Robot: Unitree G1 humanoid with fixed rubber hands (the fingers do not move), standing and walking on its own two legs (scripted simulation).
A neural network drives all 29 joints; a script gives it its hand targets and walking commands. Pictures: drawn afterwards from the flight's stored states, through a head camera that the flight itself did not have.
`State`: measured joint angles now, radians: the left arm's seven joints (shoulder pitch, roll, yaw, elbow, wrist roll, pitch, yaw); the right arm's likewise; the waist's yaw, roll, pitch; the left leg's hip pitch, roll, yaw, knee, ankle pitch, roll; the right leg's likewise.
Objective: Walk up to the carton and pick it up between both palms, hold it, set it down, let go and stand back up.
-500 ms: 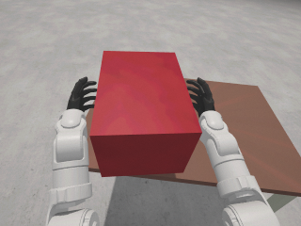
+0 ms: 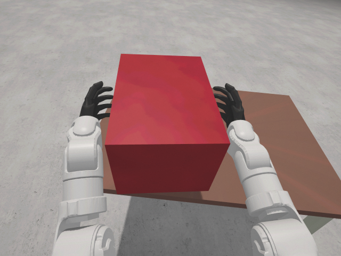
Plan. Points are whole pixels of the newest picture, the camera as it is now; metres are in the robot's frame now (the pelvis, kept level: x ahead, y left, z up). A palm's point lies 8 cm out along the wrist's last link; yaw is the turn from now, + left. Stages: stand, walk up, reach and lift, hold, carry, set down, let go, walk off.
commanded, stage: hold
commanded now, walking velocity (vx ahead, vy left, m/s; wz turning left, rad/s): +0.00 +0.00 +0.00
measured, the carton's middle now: (162, 119) +0.43 +0.01 +0.12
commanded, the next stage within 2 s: none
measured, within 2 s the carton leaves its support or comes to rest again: neither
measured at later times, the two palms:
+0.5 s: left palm (86, 120) +0.36 +0.18 +0.17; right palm (228, 120) +0.37 -0.14 +0.17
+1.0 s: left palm (85, 119) +0.35 +0.18 +0.18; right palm (231, 118) +0.36 -0.14 +0.18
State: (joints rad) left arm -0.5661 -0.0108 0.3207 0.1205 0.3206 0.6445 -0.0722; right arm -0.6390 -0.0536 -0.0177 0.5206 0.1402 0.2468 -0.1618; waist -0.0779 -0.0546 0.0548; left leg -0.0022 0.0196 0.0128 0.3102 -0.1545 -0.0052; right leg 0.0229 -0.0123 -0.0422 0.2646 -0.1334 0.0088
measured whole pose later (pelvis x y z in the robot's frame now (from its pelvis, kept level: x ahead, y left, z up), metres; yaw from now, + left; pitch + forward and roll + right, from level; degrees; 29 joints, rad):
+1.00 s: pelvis +0.00 +0.00 +0.00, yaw +0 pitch -10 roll -1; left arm -0.54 -0.02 0.32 0.07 0.32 0.67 -0.07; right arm -0.62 -0.05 -0.01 0.48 0.15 0.26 -0.17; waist -0.08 -0.05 0.06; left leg 0.01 0.01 0.01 0.32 -0.16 0.00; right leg 0.04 -0.02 -0.04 0.26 -0.13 0.01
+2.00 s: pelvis +0.01 +0.00 +0.00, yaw +1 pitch -9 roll -1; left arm -0.47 -0.02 0.29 0.00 0.31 0.66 -0.07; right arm -0.57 -0.05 0.02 0.44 0.17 0.23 -0.18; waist -0.08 -0.07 0.07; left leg 0.01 0.02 0.01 0.34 -0.18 0.00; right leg 0.06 -0.01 -0.05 0.25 -0.14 0.01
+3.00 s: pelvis +0.01 +0.00 +0.00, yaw +1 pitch -9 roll -1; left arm -0.52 -0.01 0.30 0.08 0.31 0.64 -0.07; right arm -0.61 -0.04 0.00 0.49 0.15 0.23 -0.17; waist -0.07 -0.06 0.06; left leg 0.00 0.02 0.01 0.32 -0.16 -0.01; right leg 0.03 -0.01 -0.05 0.27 -0.15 0.00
